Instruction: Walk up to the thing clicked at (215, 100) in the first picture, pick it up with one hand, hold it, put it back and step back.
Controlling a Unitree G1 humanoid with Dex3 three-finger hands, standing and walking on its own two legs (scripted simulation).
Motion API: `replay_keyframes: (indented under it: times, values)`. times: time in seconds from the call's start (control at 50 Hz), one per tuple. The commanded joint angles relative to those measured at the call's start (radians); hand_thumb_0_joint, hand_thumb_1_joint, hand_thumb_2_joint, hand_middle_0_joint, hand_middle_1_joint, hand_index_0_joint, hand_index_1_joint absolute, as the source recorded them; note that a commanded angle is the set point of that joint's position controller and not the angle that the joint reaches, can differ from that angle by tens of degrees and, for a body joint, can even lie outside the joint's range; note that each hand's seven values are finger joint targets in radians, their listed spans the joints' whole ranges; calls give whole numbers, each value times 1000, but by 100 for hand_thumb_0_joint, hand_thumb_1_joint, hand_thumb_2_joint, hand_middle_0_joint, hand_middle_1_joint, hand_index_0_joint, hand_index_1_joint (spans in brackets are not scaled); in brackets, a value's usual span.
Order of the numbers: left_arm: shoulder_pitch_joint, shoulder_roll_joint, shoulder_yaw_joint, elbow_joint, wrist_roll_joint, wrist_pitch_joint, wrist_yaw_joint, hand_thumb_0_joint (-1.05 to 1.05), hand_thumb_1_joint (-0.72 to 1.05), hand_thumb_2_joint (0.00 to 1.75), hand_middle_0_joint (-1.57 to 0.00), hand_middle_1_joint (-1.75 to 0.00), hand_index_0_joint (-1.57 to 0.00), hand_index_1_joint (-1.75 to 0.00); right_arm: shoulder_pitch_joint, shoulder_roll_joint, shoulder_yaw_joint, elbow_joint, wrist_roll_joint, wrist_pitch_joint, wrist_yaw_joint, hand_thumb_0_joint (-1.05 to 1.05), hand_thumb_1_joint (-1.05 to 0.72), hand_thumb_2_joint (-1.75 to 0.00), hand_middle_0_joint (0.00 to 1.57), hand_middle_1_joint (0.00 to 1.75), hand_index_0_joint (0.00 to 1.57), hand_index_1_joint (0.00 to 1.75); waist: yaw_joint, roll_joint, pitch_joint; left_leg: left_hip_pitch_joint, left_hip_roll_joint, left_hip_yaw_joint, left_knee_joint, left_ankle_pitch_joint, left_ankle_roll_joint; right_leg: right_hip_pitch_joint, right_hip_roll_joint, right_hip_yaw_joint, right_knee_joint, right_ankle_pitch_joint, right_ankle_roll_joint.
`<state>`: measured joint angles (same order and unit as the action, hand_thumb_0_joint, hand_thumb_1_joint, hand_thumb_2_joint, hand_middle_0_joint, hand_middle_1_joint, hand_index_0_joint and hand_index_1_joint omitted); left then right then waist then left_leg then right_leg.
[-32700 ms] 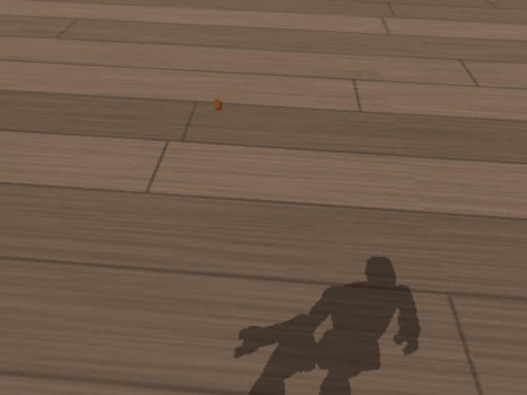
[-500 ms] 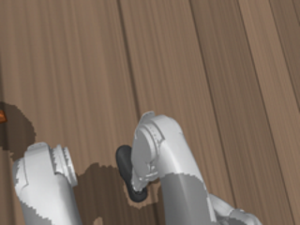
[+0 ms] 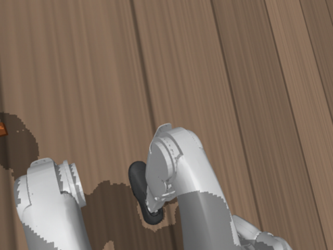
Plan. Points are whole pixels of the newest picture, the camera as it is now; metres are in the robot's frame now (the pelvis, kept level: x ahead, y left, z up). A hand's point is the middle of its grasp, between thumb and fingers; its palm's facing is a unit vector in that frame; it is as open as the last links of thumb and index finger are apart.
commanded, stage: withdraw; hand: left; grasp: from above
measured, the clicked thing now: out of the picture +0.41 +0.29 -0.29
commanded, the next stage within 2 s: home in 0.92 s
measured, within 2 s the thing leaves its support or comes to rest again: neither
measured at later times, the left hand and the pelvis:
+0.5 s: hand out of the picture +0.39 +0.30 -0.08, palm faces -0.49 -0.11 -0.87, open 10.9 cm; pelvis +0.00 -0.01 +0.07, yaw +8 degrees
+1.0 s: hand out of the picture +0.42 +0.30 -0.15, palm faces -0.33 -0.09 -0.94, open 11.1 cm; pelvis +0.01 -0.01 +0.03, yaw +7 degrees
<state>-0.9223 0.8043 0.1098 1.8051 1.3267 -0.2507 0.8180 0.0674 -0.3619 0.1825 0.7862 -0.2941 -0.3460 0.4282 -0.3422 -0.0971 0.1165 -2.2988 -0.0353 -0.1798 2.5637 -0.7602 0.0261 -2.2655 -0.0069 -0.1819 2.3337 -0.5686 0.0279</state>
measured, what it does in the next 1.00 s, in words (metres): stands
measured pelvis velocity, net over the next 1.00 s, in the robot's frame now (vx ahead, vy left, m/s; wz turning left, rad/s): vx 0.01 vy -0.01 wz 0.12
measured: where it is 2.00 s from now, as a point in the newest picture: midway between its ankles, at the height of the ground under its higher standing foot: (115, 227)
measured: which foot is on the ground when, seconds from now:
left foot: down 0.00-1.00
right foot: down 0.00-1.00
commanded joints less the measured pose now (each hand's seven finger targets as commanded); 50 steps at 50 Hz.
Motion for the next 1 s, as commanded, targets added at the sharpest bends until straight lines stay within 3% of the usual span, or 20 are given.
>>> replay_keyframes:
  times: [0.0, 0.04, 0.08, 0.12, 0.16, 0.18, 0.2, 0.24, 0.28, 0.3, 0.32, 0.34, 0.36, 0.38, 0.46, 0.54, 0.68, 0.76, 0.86, 0.98]
  values:
    - [-308, 237, 36, -191, -18, 9, 38, 0, -1, 58, -50, -59, -52, -57, 183, -331, -111, 12, 17, -7, -3, 0, -90, -90, 20, 30, 20, 30, -44, 499, -675, 465, 16, 37, -326, 232, -24, 365, 37, -56, -146, 170, -46]
    - [-319, 240, 56, -229, -25, 22, 17, 0, -1, 58, -52, -57, -53, -56, 183, -335, -137, 4, 30, -6, -1, 0, -90, -90, 20, 30, 20, 30, -25, 553, -712, 502, 17, 41, -333, 223, -31, 353, 34, -50, -133, 168, -52]
    - [-219, 244, 103, -279, -36, 41, -9, 0, -2, 60, -52, -58, -52, -57, 207, -322, -164, 2, 48, 6, -1, 0, -91, -90, 20, 30, 20, 30, 34, 611, -809, 536, 7, 55, -363, 249, -38, 375, 34, -42, -133, 182, -63]
    - [-136, 193, 90, -369, -62, 67, -52, 0, -4, 62, -49, -60, -50, -59, 215, -306, -200, 12, 70, 22, 1, 0, -90, -90, 20, 30, 20, 30, 82, 654, -853, 565, 1, 74, -414, 270, -41, 351, 31, -36, -145, 185, -66]
    - [-99, 60, 15, -504, -115, 100, -107, 0, -9, 66, -48, -62, -47, -63, 192, -281, -232, 0, 114, 51, -6, 0, -91, -91, 20, 30, 20, 30, 120, 669, -929, 605, 3, 83, -466, 265, -45, 321, 28, -21, -172, 172, -79]
    - [-99, -27, -50, -545, -136, 116, -147, 0, -10, 67, -48, -63, -47, -64, 187, -269, -244, -3, 135, 67, -11, 0, -91, -91, 20, 30, 20, 30, 118, 643, -934, 612, 4, 89, -473, 275, -44, 305, 30, -11, -184, 177, -81]
    - [-93, -35, -73, -578, -146, 131, -183, 0, -10, 67, -48, -64, -47, -66, 210, -268, -256, 13, 154, 84, -17, 0, -91, -91, 20, 30, 20, 30, 116, 604, -911, 585, 5, 101, -468, 279, -35, 306, 34, 1, -203, 184, -81]
    - [-97, 15, -45, -683, -150, 163, -237, 0, -10, 68, -47, -66, -46, -67, 266, -275, -289, 4, 181, 128, -43, 0, -91, -91, 20, 30, 20, 30, 131, 563, -974, 606, -1, 110, -495, 346, -30, 360, 31, 28, -234, 227, -83]
    - [-99, -136, -128, -646, -180, 186, -307, 0, -5, 64, -52, -61, -51, -63, 268, -243, -296, -16, 196, 171, -63, 0, -91, -91, 20, 30, 20, 30, 93, 428, -894, 568, -1, 103, -519, 308, -21, 350, 30, 40, -276, 204, -82]
    - [-102, -118, -114, -618, -192, 188, -335, 0, -4, 64, -54, -60, -53, -62, 295, -249, -301, -11, 201, 189, -79, 0, -91, -91, 20, 30, 20, 30, 69, 355, -836, 502, -6, 110, -512, 274, -8, 376, 30, 48, -301, 196, -78]
    - [-151, -130, -145, -664, -209, 182, -366, 0, -4, 64, -55, -60, -53, -62, 285, -228, -291, -36, 212, 202, -96, 0, -91, -91, 20, 30, 20, 30, 77, 292, -837, 462, -12, 126, -514, 236, 8, 428, 33, 61, -330, 172, -77]
    - [-144, -78, -107, -628, -211, 176, -385, 0, -4, 65, -55, -60, -53, -62, 296, -224, -292, -32, 212, 212, -117, 0, -91, -91, 20, 30, 20, 30, 81, 238, -819, 414, -17, 138, -514, 211, 17, 468, 33, 73, -351, 152, -74]
    - [-157, -98, -141, -621, -213, 164, -415, 0, -3, 64, -56, -59, -53, -62, 272, -205, -278, -63, 215, 217, -132, 0, -91, -91, 20, 30, 20, 30, 89, 192, -794, 385, -23, 153, -517, 180, 25, 498, 32, 85, -377, 109, -70]
    - [-120, -82, -120, -566, -218, 153, -435, 0, -3, 64, -55, -59, -53, -62, 266, -198, -277, -61, 214, 222, -149, 0, -91, -91, 20, 30, 20, 30, 90, 138, -752, 345, -26, 157, -522, 140, 29, 514, 32, 93, -398, 61, -67]
    - [-131, -100, -152, -531, -203, 82, -488, 0, -5, 66, -52, -63, -51, -64, 221, -174, -248, -96, 213, 229, -216, 0, -91, -91, 20, 30, 20, 30, 103, 89, -662, 287, -44, 188, -527, 52, 24, 519, 31, 121, -457, -100, -73]
    - [-148, -39, -120, -543, -158, 3, -461, 0, -2, 63, -54, -60, -53, -61, 210, -153, -229, -88, 202, 229, -255, 0, -91, -91, 20, 30, 20, 30, 145, 149, -744, 344, -50, 201, -519, 105, 17, 529, 26, 127, -418, -50, -68]
    - [-281, -26, -119, -400, -44, -68, -295, 0, -1, 62, -52, -59, -52, -59, 217, -154, -216, -52, 150, 206, -280, 0, -90, -90, 20, 30, 20, 30, 101, 220, -747, 377, -46, 193, -478, 101, 13, 411, 28, 121, -358, -64, -72]
    - [-379, 29, -72, -379, -3, -64, -190, 0, -4, 62, -48, -61, -50, -60, 238, -179, -219, -21, 121, 182, -271, 0, -90, -90, 20, 30, 20, 30, 92, 323, -817, 487, -40, 177, -475, 136, 0, 338, 19, 79, -302, -17, -72]
    - [-374, 80, 10, -450, -14, 1, -125, 0, -7, 73, -36, -75, -38, -72, 253, -194, -248, 5, 92, 170, -237, 0, -89, -89, 20, 30, 20, 30, 94, 464, -952, 617, -31, 164, -470, 233, -13, 311, -3, 48, -232, 89, -56]
    - [-182, 51, 19, -601, -103, 97, -214, 0, -7, 77, -31, -76, -33, -77, 291, -194, -302, -16, 141, 203, -205, 0, -89, -89, 20, 30, 20, 30, 158, 483, -1111, 686, -22, 157, -527, 360, -23, 431, -7, 63, -258, 212, -79]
